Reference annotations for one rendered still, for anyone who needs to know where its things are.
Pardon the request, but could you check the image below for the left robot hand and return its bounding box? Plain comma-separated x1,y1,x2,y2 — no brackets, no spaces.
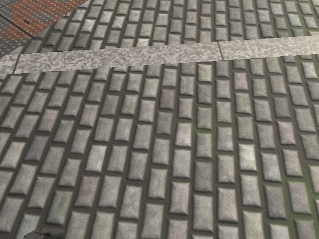
23,228,66,239

